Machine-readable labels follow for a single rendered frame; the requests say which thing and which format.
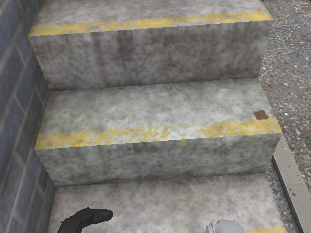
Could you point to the right robot thigh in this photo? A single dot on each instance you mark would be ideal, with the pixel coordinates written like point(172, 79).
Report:
point(224, 226)

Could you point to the robot left hand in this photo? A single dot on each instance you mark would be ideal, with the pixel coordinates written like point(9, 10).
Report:
point(84, 218)

